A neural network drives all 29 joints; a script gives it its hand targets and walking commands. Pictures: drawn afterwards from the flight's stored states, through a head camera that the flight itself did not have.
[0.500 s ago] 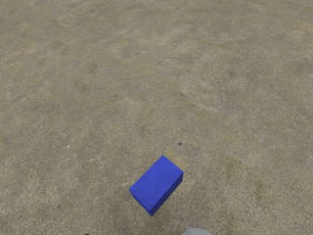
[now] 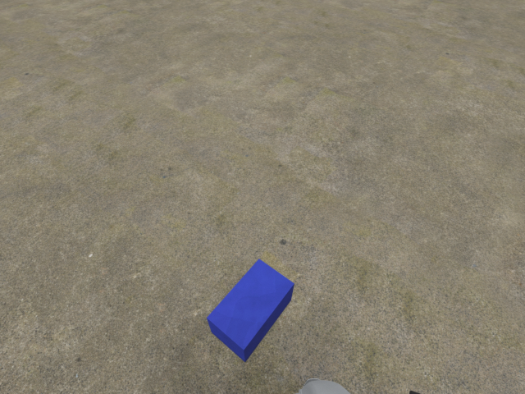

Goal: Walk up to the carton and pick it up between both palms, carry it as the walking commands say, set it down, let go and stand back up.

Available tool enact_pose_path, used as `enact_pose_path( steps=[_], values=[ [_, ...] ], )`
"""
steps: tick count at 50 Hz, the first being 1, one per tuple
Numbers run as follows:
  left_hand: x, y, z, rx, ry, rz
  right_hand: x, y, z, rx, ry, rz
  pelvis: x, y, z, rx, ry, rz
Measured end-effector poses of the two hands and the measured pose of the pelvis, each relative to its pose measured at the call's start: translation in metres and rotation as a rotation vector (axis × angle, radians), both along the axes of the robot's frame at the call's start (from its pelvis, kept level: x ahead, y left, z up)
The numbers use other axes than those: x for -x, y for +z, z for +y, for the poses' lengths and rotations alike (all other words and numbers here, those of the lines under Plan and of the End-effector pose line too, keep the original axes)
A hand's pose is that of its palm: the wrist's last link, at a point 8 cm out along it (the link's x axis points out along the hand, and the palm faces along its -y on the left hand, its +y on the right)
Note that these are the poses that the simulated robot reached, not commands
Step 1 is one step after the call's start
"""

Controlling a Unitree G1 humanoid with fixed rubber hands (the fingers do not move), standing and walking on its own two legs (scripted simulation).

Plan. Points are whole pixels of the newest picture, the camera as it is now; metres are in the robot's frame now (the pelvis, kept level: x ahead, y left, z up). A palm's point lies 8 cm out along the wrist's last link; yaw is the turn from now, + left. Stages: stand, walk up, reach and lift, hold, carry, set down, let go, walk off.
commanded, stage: walk up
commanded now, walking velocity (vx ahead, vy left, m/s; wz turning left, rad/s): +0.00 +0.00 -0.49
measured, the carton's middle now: (252, 308) +0.49 +0.06 -0.67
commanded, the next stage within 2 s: none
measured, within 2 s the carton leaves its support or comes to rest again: neither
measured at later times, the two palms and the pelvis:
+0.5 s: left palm out of the picture +0.11 +0.32 -0.12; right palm out of the picture +0.00 -0.16 -0.14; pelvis +0.01 +0.08 +0.00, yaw -20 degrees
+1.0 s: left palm (68, 309) +0.28 +0.40 -0.14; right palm out of the picture +0.00 +0.01 -0.13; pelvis +0.07 +0.25 +0.00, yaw -37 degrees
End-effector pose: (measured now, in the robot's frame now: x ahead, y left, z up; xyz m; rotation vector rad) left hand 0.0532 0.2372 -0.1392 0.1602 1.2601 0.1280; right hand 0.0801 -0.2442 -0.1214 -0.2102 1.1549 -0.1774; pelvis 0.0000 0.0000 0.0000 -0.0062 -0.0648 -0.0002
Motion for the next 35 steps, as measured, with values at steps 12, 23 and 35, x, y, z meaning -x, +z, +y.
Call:
enact_pose_path(
  steps=[12, 23, 35],
  values=[
    [-0.021, 0.005, 0.029, -0.027, -0.218, 0.072, 0.071, -0.001, 0.031, -0.022, -0.222, 0.022, 0.013, 0.005, 0.04, -0.033, -0.251, 0.049],
    [-0.048, 0.02, 0.073, -0.14, -0.307, 0.097, 0.09, -0.023, 0.079, -0.116, -0.316, 0.123, -0.007, 0.003, 0.073, -0.038, -0.343, 0.102],
    [-0.108, -0.01, 0.15, -0.073, -0.381, 0.122, 0.05, -0.011, 0.161, -0.052, -0.386, 0.082, -0.051, -0.006, 0.167, 0.004, -0.427, 0.106]
  ],
)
